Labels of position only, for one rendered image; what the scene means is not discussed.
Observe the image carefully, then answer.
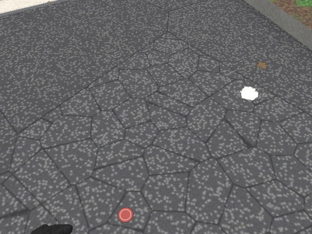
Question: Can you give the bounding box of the robot left hand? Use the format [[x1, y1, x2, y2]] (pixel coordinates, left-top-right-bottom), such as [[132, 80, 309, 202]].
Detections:
[[30, 224, 73, 234]]

